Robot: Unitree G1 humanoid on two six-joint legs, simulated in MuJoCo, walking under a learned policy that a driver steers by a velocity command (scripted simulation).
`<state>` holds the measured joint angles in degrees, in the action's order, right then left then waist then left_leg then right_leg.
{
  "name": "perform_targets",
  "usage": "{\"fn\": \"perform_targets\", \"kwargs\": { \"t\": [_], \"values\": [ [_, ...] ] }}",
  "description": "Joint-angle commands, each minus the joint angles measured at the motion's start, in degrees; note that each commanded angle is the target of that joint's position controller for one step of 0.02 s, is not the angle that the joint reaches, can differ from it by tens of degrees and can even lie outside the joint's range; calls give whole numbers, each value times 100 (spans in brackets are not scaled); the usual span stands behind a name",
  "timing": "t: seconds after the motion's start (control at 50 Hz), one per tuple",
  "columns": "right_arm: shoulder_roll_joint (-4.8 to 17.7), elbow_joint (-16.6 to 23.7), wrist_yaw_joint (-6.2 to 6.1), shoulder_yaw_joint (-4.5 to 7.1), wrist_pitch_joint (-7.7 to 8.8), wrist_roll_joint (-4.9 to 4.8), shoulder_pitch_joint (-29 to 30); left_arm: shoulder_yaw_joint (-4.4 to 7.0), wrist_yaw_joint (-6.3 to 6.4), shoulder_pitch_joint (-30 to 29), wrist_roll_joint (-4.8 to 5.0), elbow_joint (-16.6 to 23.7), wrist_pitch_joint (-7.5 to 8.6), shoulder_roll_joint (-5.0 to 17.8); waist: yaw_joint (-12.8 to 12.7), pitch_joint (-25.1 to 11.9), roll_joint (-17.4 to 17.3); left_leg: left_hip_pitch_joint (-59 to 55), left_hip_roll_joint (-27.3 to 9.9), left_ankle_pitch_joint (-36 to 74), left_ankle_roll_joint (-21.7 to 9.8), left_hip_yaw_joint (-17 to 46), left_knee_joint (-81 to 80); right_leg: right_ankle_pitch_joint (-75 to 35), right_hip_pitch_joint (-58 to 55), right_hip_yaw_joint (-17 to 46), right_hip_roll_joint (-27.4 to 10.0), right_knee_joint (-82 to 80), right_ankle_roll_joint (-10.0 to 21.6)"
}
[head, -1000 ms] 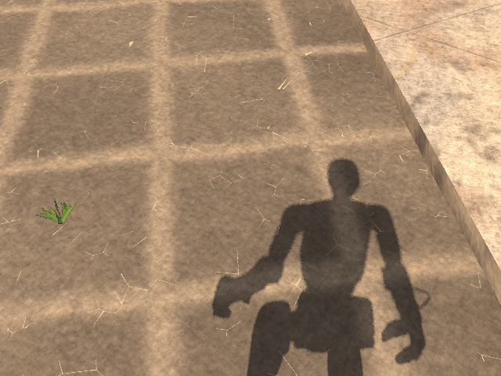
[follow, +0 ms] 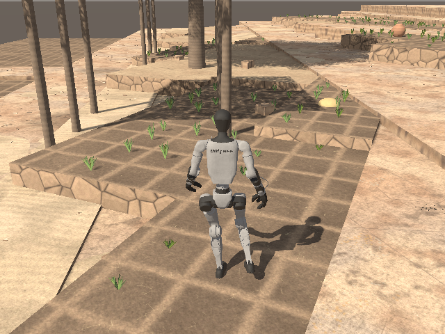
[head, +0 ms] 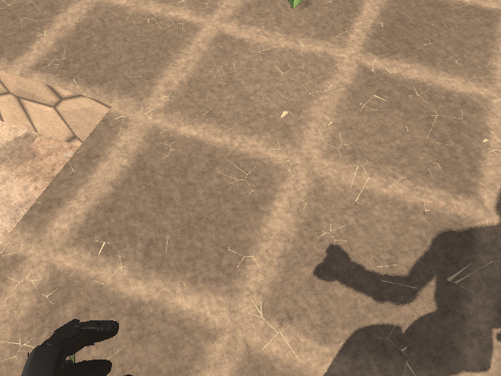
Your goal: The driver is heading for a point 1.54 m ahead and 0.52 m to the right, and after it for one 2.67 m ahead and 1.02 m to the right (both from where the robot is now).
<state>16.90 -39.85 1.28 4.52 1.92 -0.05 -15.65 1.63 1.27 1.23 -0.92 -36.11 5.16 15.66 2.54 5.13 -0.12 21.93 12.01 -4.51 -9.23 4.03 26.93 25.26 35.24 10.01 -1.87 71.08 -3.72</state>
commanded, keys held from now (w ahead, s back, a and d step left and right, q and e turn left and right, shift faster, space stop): shift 0.30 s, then e+shift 0.70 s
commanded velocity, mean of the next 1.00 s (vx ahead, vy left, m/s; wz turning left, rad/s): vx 0.06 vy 0.00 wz -0.31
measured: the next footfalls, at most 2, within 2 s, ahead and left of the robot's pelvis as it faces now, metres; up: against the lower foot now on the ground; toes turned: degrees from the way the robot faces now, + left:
right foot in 0.26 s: +0.27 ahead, -0.18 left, +0.00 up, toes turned +10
left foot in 0.62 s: +0.19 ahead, +0.06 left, +0.00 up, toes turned -12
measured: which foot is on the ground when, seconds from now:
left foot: down 0.00-0.28, up 0.30-0.60, down 0.62-1.00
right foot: up 0.00-0.24, down 0.26-0.64, up 0.66-1.00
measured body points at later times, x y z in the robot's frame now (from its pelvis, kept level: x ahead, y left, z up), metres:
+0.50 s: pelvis +0.14 -0.08 +0.01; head +0.18 -0.08 +0.46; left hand +0.26 +0.20 -0.09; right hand +0.33 -0.33 -0.09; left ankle +0.10 +0.06 -0.69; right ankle +0.23 -0.19 -0.73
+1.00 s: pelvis +0.15 -0.05 +0.02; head +0.19 -0.06 +0.46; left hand +0.42 +0.13 -0.08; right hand +0.17 -0.37 -0.08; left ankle +0.15 +0.07 -0.73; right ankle +0.12 -0.20 -0.68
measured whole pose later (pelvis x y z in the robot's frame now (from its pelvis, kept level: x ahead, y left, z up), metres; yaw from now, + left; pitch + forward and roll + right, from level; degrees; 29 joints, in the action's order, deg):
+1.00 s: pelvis +0.15 -0.05 +0.02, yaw -24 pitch +2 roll +0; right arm 15.2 -39.6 -1.9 4.1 -0.9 0.6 -9.0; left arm 5.2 -1.4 8.5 1.4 -33.7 -4.3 17.3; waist 1.2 2.6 1.5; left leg 9.6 -4.1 -16.8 -0.3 -11.8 24.3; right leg 17.8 30.2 -1.4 -5.1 50.7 -5.5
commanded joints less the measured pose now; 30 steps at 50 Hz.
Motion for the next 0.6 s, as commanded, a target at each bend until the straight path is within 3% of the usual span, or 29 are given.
{"fn": "perform_targets", "kwargs": {
  "t": [0.02,0.08,0.18,0.22,0.24,0.26,0.28,0.3,0.32,0.34,0.36,0.4,0.42,0.48,0.52,0.56,0.6],
  "values": [
    [811,525,-225,221,-2,-13,239,182,112,930,-58,63,-152,480,-463,-1253,277,-146,-1478,3724,-804,1361,-493,-776,-554,-528,46,-1005,-232],
    [668,498,-369,167,-224,-72,169,141,116,621,1,105,-218,412,-231,-1611,-236,-543,-1291,3021,-341,1136,-227,-1821,-569,-564,102,-1925,-287],
    [489,539,-380,66,-330,46,141,172,6,44,22,225,-163,558,106,-1304,-655,-1081,-1642,1827,-261,1716,28,-1881,-408,-465,67,-2940,-97],
    [448,552,-344,25,-318,47,219,206,-53,67,9,232,-86,617,66,-1194,-716,-1241,-1766,1894,-252,1951,277,-1650,-604,-479,96,-3448,89],
    [406,565,-323,-5,-305,19,344,225,-80,238,-2,183,-42,595,-90,-1154,-728,-1179,-1695,1783,-152,1968,415,-1907,-1005,-531,115,-4005,208],
    [343,566,-295,-37,-276,6,416,235,-101,450,-32,125,9,569,-267,-1114,-696,-960,-1506,1434,33,1906,546,-2877,-1676,-516,42,-4733,364],
    [143,584,-264,-97,-214,117,184,269,-79,525,-132,163,37,812,-145,-1301,-226,-601,-1144,431,319,1592,1026,-4732,-2495,101,-652,-4667,638],
    [167,451,-252,-82,-173,87,-523,293,-42,512,-232,158,-22,985,220,-1489,996,69,-518,-1926,732,1011,1778,-6523,-3231,1011,-1563,-4436,1525],
    [349,388,-245,-82,-183,139,-398,146,-38,865,-189,-40,-64,387,20,-1721,1398,133,-774,-2849,1055,689,1970,-6160,-3163,1805,-1971,-4669,2074],
    [463,402,-255,-41,-241,136,-83,79,-81,996,-99,-104,-107,224,-142,-1610,1133,79,-968,-2963,1203,539,2029,-5323,-3065,1857,-1735,-4772,2025],
    [392,390,-275,-24,-310,121,189,135,-114,1031,-29,-145,-185,397,-188,-1492,925,132,-944,-2900,1281,348,2017,-4547,-2956,1732,-1445,-4810,1847],
    [554,447,-286,80,-412,59,524,429,-94,929,128,9,-325,1232,-289,-1085,823,531,-822,-2806,1338,178,2389,-3470,-2710,1871,-1275,-5017,1718],
    [488,443,-288,82,-419,20,562,505,-71,926,133,62,-387,1380,-290,-1026,759,614,-759,-2828,1343,164,2474,-3033,-2654,1850,-1135,-5117,1631],
    [211,323,-338,52,-375,-43,534,522,3,788,188,175,-527,1069,-260,-1100,888,470,-677,-2432,1341,148,2027,-2353,-2528,1609,-719,-5233,1377],
    [133,273,-349,49,-311,-57,551,561,49,757,218,206,-606,995,-257,-1231,1042,135,-605,-2086,1315,123,1520,-2183,-2406,1582,-550,-5258,1312],
    [168,236,-306,69,-231,-82,525,623,81,771,239,234,-677,1012,-260,-1322,1176,-196,-568,-1784,1236,139,925,-1885,-2332,1743,-494,-5302,1287],
    [267,114,-239,124,-152,-113,225,668,116,637,304,299,-743,1033,-70,-1333,1238,-841,-590,-1178,1059,80,-89,-1373,-2016,1834,-368,-5284,1146]
  ]
}}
